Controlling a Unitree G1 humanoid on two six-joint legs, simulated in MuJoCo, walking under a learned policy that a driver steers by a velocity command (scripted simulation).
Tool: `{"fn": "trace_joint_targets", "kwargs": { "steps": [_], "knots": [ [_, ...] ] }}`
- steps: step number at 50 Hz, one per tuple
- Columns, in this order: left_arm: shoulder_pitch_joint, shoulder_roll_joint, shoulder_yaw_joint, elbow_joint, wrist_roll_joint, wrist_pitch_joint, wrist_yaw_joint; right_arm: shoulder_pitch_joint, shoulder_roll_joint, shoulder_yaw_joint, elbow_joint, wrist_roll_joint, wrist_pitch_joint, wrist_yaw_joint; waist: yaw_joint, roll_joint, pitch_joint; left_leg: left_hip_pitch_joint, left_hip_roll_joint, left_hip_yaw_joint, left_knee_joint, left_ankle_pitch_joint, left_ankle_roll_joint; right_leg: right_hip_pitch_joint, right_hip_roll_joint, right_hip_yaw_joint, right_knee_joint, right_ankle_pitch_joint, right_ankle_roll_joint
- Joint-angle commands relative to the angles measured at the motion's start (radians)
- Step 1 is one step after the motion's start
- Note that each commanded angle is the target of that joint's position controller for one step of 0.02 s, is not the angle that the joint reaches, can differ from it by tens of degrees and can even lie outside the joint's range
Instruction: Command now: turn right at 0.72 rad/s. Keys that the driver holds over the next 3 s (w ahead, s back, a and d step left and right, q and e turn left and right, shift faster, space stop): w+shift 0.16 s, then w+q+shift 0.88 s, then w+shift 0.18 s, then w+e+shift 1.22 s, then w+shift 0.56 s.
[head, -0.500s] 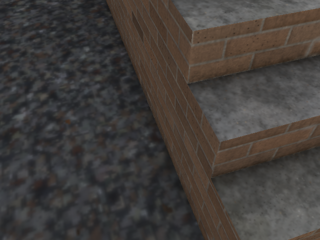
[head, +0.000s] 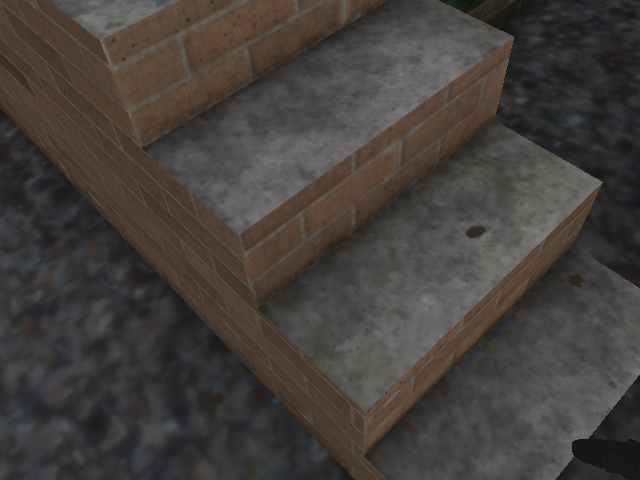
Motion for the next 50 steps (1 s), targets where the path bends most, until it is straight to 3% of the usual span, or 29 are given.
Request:
{"fn": "trace_joint_targets", "kwargs": {
  "steps": [1, 3, 4, 5, 6, 7, 9, 11, 13, 15, 17, 20, 21, 22, 23, 24, 26, 29, 34, 37, 40, 41, 42, 43, 44, 45, 46, 47, 50],
  "knots": [
    [-0.055, 0.148, 0.036, -0.086, -0.003, -0.017, -0.004, 0.042, -0.090, -0.029, -0.062, 0.015, -0.017, 0.010, -0.018, -0.258, -0.174, 0.128, -0.005, 0.029, -0.194, 0.025, 0.026, 0.137, -0.199, 0.276, -0.105, 0.229, -0.166],
    [-0.024, 0.088, 0.017, -0.075, 0.001, -0.016, -0.004, 0.098, -0.102, -0.041, -0.054, 0.005, -0.021, 0.013, -0.028, -0.181, -0.163, 0.328, 0.083, -0.022, -0.380, 0.142, 0.075, 0.016, -0.121, 0.243, -0.006, 0.015, -0.106],
    [0.025, 0.011, -0.006, -0.072, 0.026, -0.015, -0.009, 0.116, -0.159, -0.047, -0.071, -0.021, -0.017, 0.009, 0.007, 0.096, -0.184, 0.444, 0.327, -0.274, -0.434, 0.296, 0.161, -0.142, 0.009, 0.075, 0.287, -0.314, -0.036],
    [-0.023, 0.110, 0.025, -0.117, 0.013, -0.029, 0.000, 0.114, -0.196, -0.056, -0.064, -0.052, -0.025, 0.022, 0.013, 0.284, -0.115, 0.318, 0.483, -0.531, -0.501, 0.383, 0.357, -0.302, 0.066, 0.010, 0.517, -0.459, 0.026],
    [-0.041, 0.193, 0.048, -0.096, 0.022, -0.030, 0.004, 0.062, -0.149, -0.044, -0.091, -0.043, -0.034, 0.020, 0.014, 0.158, -0.091, 0.276, 0.468, -0.484, -0.507, 0.327, 0.379, -0.287, 0.015, 0.048, 0.679, -0.384, 0.048],
    [-0.034, 0.203, 0.055, -0.071, 0.017, -0.023, 0.002, 0.011, -0.107, -0.032, -0.093, -0.030, -0.033, 0.013, 0.034, 0.102, -0.076, 0.241, 0.398, -0.357, -0.495, 0.273, 0.330, -0.271, 0.011, 0.037, 0.739, -0.299, 0.061],
    [-0.021, 0.111, 0.025, -0.037, 0.027, -0.009, 0.002, -0.015, -0.056, -0.008, -0.090, -0.006, -0.028, 0.003, 0.032, 0.039, -0.071, 0.202, 0.297, -0.239, -0.483, 0.243, 0.279, -0.210, 0.009, 0.029, 0.739, -0.189, 0.084],
    [-0.036, -0.016, -0.024, -0.040, 0.040, -0.016, -0.006, -0.005, 0.015, 0.028, -0.065, -0.004, -0.030, -0.001, 0.047, 0.055, -0.092, 0.187, 0.206, -0.135, -0.495, 0.206, 0.233, -0.085, -0.035, -0.038, 0.461, -0.135, 0.097],
    [-0.129, -0.027, -0.036, -0.058, 0.043, -0.025, -0.002, 0.034, -0.080, -0.005, -0.069, 0.003, -0.013, 0.001, -0.011, 0.135, -0.078, 0.225, 0.178, -0.144, -0.480, 0.267, 0.237, -0.015, -0.023, -0.142, 0.229, -0.207, 0.100],
    [-0.128, 0.039, -0.014, -0.049, 0.020, -0.026, 0.008, 0.118, -0.171, -0.039, -0.063, 0.006, -0.004, 0.006, -0.045, 0.188, -0.092, 0.312, 0.210, -0.239, -0.451, 0.274, 0.269, -0.011, 0.017, -0.146, 0.127, -0.251, 0.096],
    [-0.090, 0.067, -0.002, -0.033, -0.001, -0.032, 0.011, 0.125, -0.175, -0.050, -0.074, 0.028, -0.001, 0.008, -0.040, 0.217, -0.098, 0.369, 0.238, -0.344, -0.448, 0.289, 0.279, -0.016, 0.026, -0.114, 0.010, -0.193, 0.070],
    [0.002, 0.074, 0.008, 0.010, 0.004, -0.048, -0.004, 0.094, -0.148, -0.056, -0.090, 0.057, 0.010, -0.007, 0.013, 0.165, -0.151, 0.260, 0.202, -0.352, -0.402, 0.323, 0.216, 0.216, 0.005, -0.113, -0.217, -0.009, -0.003],
    [0.056, 0.099, 0.017, 0.024, 0.016, -0.049, -0.004, 0.079, -0.114, -0.049, -0.102, 0.057, 0.010, -0.012, 0.030, 0.094, -0.183, 0.106, 0.167, -0.304, -0.316, 0.227, 0.167, 0.377, -0.088, -0.065, -0.221, 0.043, -0.043],
    [0.065, 0.188, 0.041, 0.044, 0.051, -0.042, -0.004, 0.031, -0.058, -0.037, -0.148, 0.054, 0.002, -0.008, 0.015, -0.219, -0.132, -0.167, 0.033, -0.101, -0.123, -0.019, 0.098, 0.419, -0.286, 0.135, -0.227, 0.164, -0.164],
    [0.008, 0.143, 0.034, 0.024, 0.081, -0.045, -0.011, 0.040, -0.112, -0.051, -0.150, 0.036, -0.001, -0.003, 0.020, -0.305, -0.119, -0.253, 0.018, -0.015, 0.141, -0.268, 0.037, 0.354, -0.462, 0.242, -0.261, 0.395, -0.284],
    [-0.048, 0.079, 0.011, -0.002, 0.076, -0.048, -0.008, 0.096, -0.171, -0.077, -0.124, 0.028, 0.005, 0.006, -0.011, -0.214, -0.129, -0.230, 0.065, -0.034, 0.347, -0.262, 0.003, 0.311, -0.462, 0.176, -0.246, 0.518, -0.295],
    [-0.149, 0.036, -0.001, -0.012, 0.032, -0.052, -0.002, 0.193, -0.154, -0.080, -0.075, 0.027, 0.038, 0.013, -0.065, -0.128, -0.112, -0.222, 0.082, -0.020, 0.458, -0.127, -0.037, 0.289, -0.322, -0.013, -0.206, 0.514, -0.198],
    [-0.074, 0.079, 0.008, 0.016, 0.029, -0.042, 0.016, 0.094, -0.082, -0.047, -0.119, 0.027, 0.052, 0.024, -0.001, -0.133, -0.065, -0.270, 0.113, 0.046, 0.390, -0.005, -0.072, 0.301, -0.298, -0.112, -0.223, 0.491, -0.205],
    [-0.022, 0.150, 0.027, 0.035, 0.030, -0.031, 0.017, 0.028, -0.066, -0.025, -0.177, 0.018, 0.057, 0.052, 0.037, -0.161, -0.095, -0.169, 0.155, 0.081, 0.178, -0.002, -0.053, 0.332, -0.354, -0.172, -0.219, 0.411, -0.210],
    [-0.044, 0.180, 0.040, 0.038, 0.020, -0.033, -0.003, 0.045, -0.100, -0.037, -0.184, 0.023, 0.068, 0.058, 0.021, -0.183, -0.086, -0.034, 0.139, 0.138, 0.050, -0.017, -0.017, 0.262, -0.366, -0.234, -0.191, 0.381, -0.177],
    [-0.049, 0.180, 0.048, 0.055, -0.013, -0.047, -0.023, 0.088, -0.123, -0.056, -0.183, 0.029, 0.086, 0.058, -0.018, -0.173, -0.089, 0.104, 0.104, 0.173, -0.165, 0.047, 0.047, 0.250, -0.373, -0.283, -0.091, 0.324, -0.109],
    [-0.008, 0.150, 0.043, 0.074, -0.012, -0.051, -0.031, 0.148, -0.149, -0.072, -0.164, 0.025, 0.088, 0.046, -0.041, -0.113, -0.115, 0.240, 0.067, 0.165, -0.258, 0.130, 0.083, 0.195, -0.331, -0.336, 0.029, 0.273, -0.059],
    [0.039, 0.119, 0.036, 0.080, 0.018, -0.055, -0.034, 0.255, -0.239, -0.106, -0.142, 0.026, 0.084, 0.029, -0.079, 0.067, -0.148, 0.496, 0.127, 0.022, -0.309, 0.492, 0.143, -0.027, -0.248, -0.403, 0.292, 0.107, 0.018],
    [-0.004, 0.047, 0.005, -0.013, 0.065, -0.063, -0.037, 0.245, -0.393, -0.127, -0.172, 0.001, 0.070, 0.018, -0.036, 0.396, -0.191, 0.650, 0.404, -0.471, -0.323, 0.815, 0.369, -0.412, -0.089, -0.347, 0.598, -0.457, 0.112],
    [-0.093, 0.101, 0.015, -0.012, 0.053, -0.068, -0.032, 0.266, -0.328, -0.111, -0.184, -0.027, 0.041, 0.030, -0.126, 0.229, -0.319, 0.601, 0.457, -0.524, -0.381, 0.679, 0.454, -0.424, -0.081, -0.123, 0.748, -0.472, 0.105],
    [-0.123, 0.128, 0.019, -0.021, 0.024, -0.068, -0.027, 0.236, -0.296, -0.096, -0.173, -0.020, 0.022, 0.029, -0.099, 0.163, -0.258, 0.541, 0.408, -0.448, -0.405, 0.501, 0.405, -0.430, -0.090, -0.088, 0.748, -0.374, 0.078],
    [-0.113, 0.124, 0.020, -0.010, 0.024, -0.067, -0.016, 0.182, -0.260, -0.086, -0.168, 0.010, 0.018, 0.019, -0.054, 0.105, -0.180, 0.460, 0.342, -0.384, -0.416, 0.359, 0.336, -0.433, -0.109, -0.079, 0.691, -0.272, 0.061],
    [-0.099, 0.138, 0.024, -0.002, 0.041, -0.060, -0.003, 0.119, -0.230, -0.074, -0.180, 0.030, 0.027, 0.010, -0.024, 0.081, -0.139, 0.390, 0.309, -0.349, -0.422, 0.306, 0.293, -0.415, -0.115, -0.074, 0.631, -0.192, 0.061],
    [-0.042, 0.115, 0.016, 0.029, 0.050, -0.048, -0.008, 0.056, -0.223, -0.066, -0.197, 0.011, 0.041, -0.011, 0.024, 0.096, -0.154, 0.251, 0.228, -0.285, -0.416, 0.365, 0.269, -0.279, -0.056, -0.086, 0.573, -0.059, 0.075]
  ]
}}
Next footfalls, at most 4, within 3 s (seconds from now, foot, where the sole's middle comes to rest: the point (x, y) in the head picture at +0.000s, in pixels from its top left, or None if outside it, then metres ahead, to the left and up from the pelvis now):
0.06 left None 0.07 0.11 -0.77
0.42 right None -0.01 -0.10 -0.77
0.84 left None -0.04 0.18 -0.77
1.20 right None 0.10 0.01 -0.77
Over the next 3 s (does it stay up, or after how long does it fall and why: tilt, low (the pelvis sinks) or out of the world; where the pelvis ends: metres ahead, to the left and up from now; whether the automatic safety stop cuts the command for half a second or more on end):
stays up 0.28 0.66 -0.01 its command is cut before an obstacle from the start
